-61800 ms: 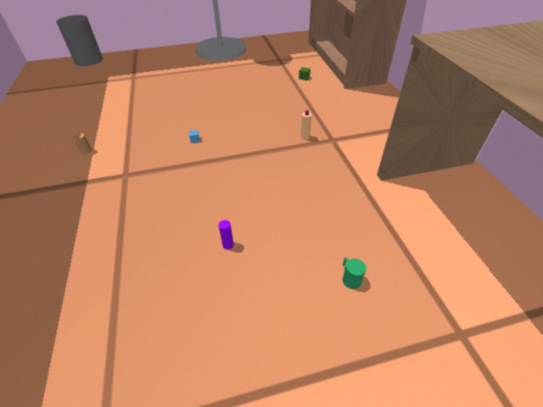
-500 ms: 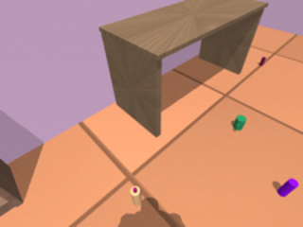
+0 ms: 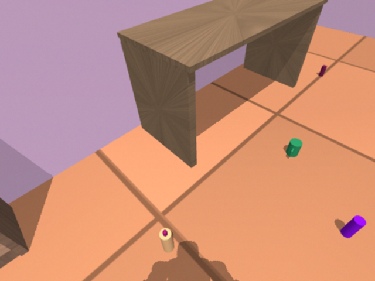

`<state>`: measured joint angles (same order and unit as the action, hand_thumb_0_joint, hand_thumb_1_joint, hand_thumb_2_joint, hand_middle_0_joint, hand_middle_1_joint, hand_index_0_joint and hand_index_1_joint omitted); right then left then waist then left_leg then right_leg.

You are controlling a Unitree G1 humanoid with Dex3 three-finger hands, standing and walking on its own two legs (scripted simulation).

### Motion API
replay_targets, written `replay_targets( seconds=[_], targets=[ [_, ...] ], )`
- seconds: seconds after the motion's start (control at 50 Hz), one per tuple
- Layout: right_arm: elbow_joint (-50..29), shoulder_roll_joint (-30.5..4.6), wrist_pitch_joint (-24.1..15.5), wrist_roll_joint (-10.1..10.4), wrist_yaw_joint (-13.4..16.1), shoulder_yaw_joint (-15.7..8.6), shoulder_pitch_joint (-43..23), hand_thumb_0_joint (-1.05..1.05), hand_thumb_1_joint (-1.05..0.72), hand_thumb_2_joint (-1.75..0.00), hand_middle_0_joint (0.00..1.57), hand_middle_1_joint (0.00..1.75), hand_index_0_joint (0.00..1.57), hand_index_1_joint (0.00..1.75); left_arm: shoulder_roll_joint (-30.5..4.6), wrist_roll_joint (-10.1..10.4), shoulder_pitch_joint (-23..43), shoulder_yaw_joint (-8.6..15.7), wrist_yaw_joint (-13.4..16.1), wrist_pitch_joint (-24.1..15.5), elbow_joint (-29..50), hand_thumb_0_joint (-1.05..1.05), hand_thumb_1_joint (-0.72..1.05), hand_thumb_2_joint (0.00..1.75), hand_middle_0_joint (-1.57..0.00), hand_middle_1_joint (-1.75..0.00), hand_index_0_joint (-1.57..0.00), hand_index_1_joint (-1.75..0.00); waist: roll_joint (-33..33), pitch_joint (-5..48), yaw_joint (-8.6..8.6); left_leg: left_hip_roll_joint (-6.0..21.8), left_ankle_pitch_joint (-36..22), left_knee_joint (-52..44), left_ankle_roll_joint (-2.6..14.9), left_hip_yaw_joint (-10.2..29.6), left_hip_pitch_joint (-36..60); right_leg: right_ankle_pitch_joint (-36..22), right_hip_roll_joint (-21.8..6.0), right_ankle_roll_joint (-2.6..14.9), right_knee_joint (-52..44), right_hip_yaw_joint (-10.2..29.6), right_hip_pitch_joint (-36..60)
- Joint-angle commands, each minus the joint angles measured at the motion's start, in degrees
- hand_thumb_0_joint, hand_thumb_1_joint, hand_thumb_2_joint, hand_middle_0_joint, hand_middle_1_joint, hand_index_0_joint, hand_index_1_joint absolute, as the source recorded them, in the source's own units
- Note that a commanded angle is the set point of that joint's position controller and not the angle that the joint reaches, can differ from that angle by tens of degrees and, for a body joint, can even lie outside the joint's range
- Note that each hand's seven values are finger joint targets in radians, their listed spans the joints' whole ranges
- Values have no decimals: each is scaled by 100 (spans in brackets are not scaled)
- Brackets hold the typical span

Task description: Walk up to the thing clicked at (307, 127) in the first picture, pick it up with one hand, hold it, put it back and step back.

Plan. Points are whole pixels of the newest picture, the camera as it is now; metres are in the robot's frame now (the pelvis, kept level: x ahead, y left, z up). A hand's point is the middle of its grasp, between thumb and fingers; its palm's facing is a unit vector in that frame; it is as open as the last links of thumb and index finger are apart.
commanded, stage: stand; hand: left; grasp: from the side
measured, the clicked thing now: (166, 239) +0.48 +0.16 -0.68
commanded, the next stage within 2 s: step back in 0.94 s
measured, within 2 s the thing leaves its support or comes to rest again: neither
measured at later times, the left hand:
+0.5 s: hand out of the picture +0.11 +0.24 -0.15, palm faces -0.01 -0.94 -0.34, open 7.4 cm
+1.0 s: hand out of the picture +0.11 +0.24 -0.15, palm faces +0.02 -0.94 -0.35, open 7.4 cm
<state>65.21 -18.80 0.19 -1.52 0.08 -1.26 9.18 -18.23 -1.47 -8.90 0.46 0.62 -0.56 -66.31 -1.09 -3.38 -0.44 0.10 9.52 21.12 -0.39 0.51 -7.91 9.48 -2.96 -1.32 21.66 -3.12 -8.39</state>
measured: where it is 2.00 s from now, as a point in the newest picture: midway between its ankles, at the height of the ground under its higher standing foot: outside the picture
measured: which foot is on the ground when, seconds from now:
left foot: down 0.00-1.00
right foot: down 0.00-1.00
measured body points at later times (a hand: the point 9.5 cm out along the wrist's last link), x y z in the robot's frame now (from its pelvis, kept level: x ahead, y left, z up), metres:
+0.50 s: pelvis +0.03 -0.01 +0.00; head +0.04 -0.02 +0.45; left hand +0.11 +0.28 -0.13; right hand +0.10 -0.30 -0.14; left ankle +0.03 +0.12 -0.75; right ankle +0.03 -0.13 -0.75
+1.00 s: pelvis +0.03 -0.01 +0.00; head +0.05 -0.02 +0.45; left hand +0.11 +0.29 -0.13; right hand +0.11 -0.31 -0.14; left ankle +0.03 +0.12 -0.74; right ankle +0.03 -0.13 -0.75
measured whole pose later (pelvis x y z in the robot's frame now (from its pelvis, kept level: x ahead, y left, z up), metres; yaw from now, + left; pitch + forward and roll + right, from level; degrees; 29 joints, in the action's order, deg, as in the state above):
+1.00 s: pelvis +0.03 -0.01 +0.00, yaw +0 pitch -2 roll +0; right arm 63.9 -20.1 0.4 -0.6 0.0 -0.9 5.0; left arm -18.7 -0.1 -5.1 2.4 0.2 -0.4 -64.3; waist -1.3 -4.1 0.2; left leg 1.7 12.1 22.0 -1.2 0.7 -7.8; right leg 11.3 -1.4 -0.2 20.9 -3.4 -7.6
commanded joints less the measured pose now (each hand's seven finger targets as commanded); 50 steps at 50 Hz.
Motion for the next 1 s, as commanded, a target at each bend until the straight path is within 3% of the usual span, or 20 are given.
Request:
replay_targets(
  seconds=[0.0,0.12,0.22,0.36,0.44,0.62,0.66,0.88,0.9,0.92,0.98],
  targets=[
    [-319,-1061,-112,36,57,-161,-248,0,-90,-90,20,30,20,30,-1256,27,272,208,62,-102,330,0,90,90,-20,-30,-20,-30,136,80,5,540,304,-553,165,585,-240,735,-492,192,-622,646,-34],
    [-283,-1091,-147,40,75,-127,-252,0,-90,-90,20,30,20,30,-1224,52,329,219,45,-104,298,0,90,90,-20,-30,-20,-30,80,218,-10,596,-92,-591,140,564,-156,139,-483,199,-532,598,172],
    [-270,-1153,-157,46,81,-130,-341,0,-90,-90,20,30,20,30,-1227,46,397,224,34,-100,304,0,90,90,-20,-30,-20,-30,117,241,-9,628,-257,-602,121,555,-26,102,-475,178,-563,580,157],
    [-261,-1146,-171,56,102,-128,-392,0,-90,-90,20,30,20,30,-1191,72,431,228,53,-123,329,0,90,90,-20,-30,-20,-30,131,591,3,685,-1112,-468,115,450,265,-1131,-532,176,-455,528,515],
    [-249,-1154,-146,56,94,-121,-439,0,-90,-90,20,30,20,30,-1194,63,463,227,50,-121,327,0,90,90,-20,-30,-20,-30,145,385,10,682,-788,-598,89,471,197,-700,-489,146,-564,503,391],
    [-266,-1188,-176,61,102,-111,-530,0,-90,-90,20,30,20,30,-1213,71,524,250,39,-123,365,0,90,90,-20,-30,-20,-30,46,540,-1,736,-1116,-571,59,437,334,-1102,-519,177,-519,512,540],
    [-260,-1179,-169,58,108,-103,-511,0,-90,-90,20,30,20,30,-1224,74,572,256,36,-114,361,0,90,90,-20,-30,-20,-30,127,441,24,720,-924,-605,49,428,259,-922,-505,164,-551,518,496],
    [-304,-1186,-165,65,94,-101,-569,0,-90,-90,20,30,20,30,-1269,64,552,252,41,-124,401,0,90,90,-20,-30,-20,-30,124,521,34,749,-1051,-590,72,408,341,-1106,-518,184,-529,490,521],
    [-293,-1198,-162,60,103,-103,-550,0,-90,-90,20,30,20,30,-1281,70,548,260,38,-120,410,0,90,90,-20,-30,-20,-30,152,531,26,748,-984,-579,78,392,371,-1053,-528,198,-532,532,522],
    [-435,-1512,-58,112,53,-214,-684,0,-90,-90,20,30,20,30,-1716,192,513,574,53,-68,479,0,90,90,-20,-30,-20,-30,259,-100,22,599,-1666,160,233,396,-237,-1851,-500,268,-132,611,130],
    [-644,-1322,39,197,37,-244,-381,0,-90,-90,20,30,20,30,-1757,203,421,666,81,-21,789,0,90,90,-20,-30,-20,-30,490,448,89,207,-1227,1243,193,77,-305,-2362,-973,838,-75,967,138]
  ],
)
